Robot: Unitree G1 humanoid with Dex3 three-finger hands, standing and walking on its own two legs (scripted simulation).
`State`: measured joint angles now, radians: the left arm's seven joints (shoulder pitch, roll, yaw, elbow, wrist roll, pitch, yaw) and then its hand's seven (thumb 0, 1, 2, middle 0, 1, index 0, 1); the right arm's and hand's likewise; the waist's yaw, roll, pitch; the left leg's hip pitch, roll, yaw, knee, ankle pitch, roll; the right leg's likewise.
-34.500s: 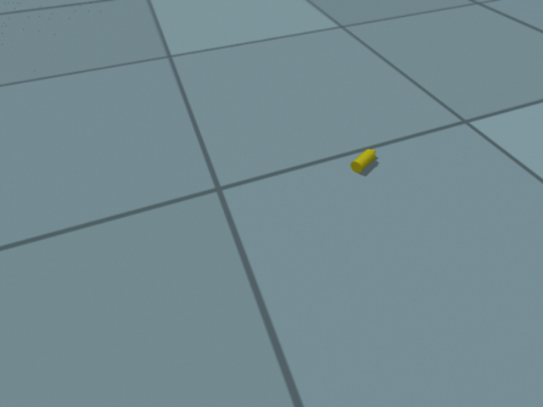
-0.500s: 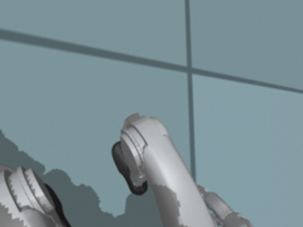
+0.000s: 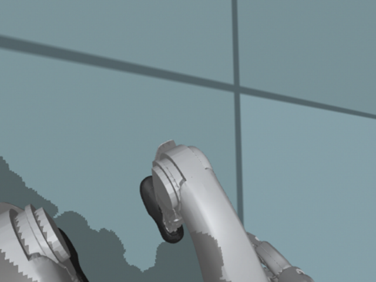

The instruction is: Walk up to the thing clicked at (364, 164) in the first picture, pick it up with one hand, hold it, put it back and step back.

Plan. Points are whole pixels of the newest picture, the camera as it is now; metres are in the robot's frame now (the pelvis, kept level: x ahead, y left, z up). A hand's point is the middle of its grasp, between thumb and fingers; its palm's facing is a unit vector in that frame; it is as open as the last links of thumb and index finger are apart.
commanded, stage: withdraw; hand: left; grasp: from above
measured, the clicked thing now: out of the picture +0.52 +0.33 -0.28
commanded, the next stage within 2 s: home in 0.74 s
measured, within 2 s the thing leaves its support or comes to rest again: neither
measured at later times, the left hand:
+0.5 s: hand out of the picture +0.50 +0.35 -0.09, palm faces -0.45 -0.14 -0.88, open 14.0 cm
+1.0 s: hand out of the picture +0.51 +0.35 -0.11, palm faces -0.40 -0.14 -0.91, open 13.1 cm
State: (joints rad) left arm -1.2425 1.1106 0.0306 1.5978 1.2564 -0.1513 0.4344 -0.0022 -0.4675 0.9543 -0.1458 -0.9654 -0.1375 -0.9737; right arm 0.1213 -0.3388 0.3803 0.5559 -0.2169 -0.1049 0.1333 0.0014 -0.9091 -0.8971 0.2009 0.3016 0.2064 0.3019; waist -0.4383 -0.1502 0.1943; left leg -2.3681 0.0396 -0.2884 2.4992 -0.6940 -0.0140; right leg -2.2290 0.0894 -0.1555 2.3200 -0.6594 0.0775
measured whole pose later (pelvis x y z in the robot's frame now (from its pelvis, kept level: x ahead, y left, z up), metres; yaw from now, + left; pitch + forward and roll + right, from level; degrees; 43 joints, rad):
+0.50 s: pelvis -0.01 -0.01 +0.03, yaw +5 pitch +33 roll -11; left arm -1.20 0.87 -0.06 1.31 1.14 -0.05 0.05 0.00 -0.51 1.00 -0.12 -0.98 -0.10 -1.00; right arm 0.15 -0.33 0.20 0.55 -0.11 0.07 0.10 0.00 -0.91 -0.90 0.20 0.30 0.21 0.30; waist -0.32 -0.01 0.03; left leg -2.31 0.02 -0.20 2.34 -0.64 -0.01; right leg -2.19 0.04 -0.10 2.23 -0.65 0.05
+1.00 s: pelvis -0.01 -0.01 +0.02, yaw +5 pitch +34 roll -11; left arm -1.22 0.90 -0.01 1.33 1.17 -0.09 0.11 0.00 -0.32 0.95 -0.21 -0.83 -0.19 -0.84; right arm 0.22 -0.29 0.22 0.58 -0.13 0.09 0.06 0.00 -0.90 -0.89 0.20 0.30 0.21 0.30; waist -0.34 -0.01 0.03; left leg -2.37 0.02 -0.19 2.38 -0.61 0.00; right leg -2.25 0.04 -0.08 2.27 -0.63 0.05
